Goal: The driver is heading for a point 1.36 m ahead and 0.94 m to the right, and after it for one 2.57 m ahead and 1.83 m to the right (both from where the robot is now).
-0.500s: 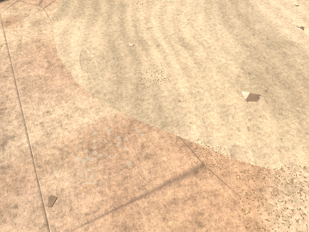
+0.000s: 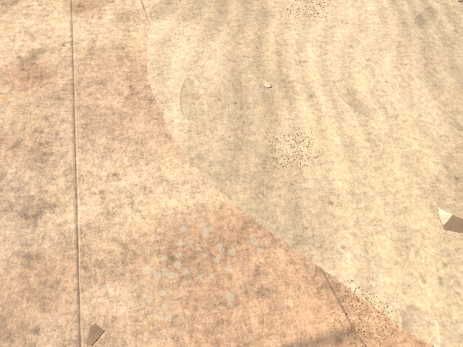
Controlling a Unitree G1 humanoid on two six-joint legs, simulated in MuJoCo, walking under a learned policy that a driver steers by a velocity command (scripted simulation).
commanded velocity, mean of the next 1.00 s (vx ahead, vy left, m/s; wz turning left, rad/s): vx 0.05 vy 0.00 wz -0.48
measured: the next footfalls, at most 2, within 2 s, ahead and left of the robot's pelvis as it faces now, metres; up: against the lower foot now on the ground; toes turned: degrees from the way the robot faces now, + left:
right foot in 0.34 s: +0.14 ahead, -0.12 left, +0.00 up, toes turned -14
left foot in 0.82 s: +0.19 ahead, +0.07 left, +0.00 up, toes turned -31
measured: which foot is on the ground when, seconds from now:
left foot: down 0.00-0.34, up 0.36-0.80, down 0.82-1.00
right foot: up 0.00-0.32, down 0.34-0.82, up 0.84-1.00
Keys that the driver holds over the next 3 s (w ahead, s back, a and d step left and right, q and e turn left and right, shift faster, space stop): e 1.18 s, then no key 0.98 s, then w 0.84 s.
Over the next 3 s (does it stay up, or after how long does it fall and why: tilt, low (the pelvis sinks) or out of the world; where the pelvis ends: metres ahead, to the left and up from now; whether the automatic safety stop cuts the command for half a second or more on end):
stays up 0.28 -0.22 -0.02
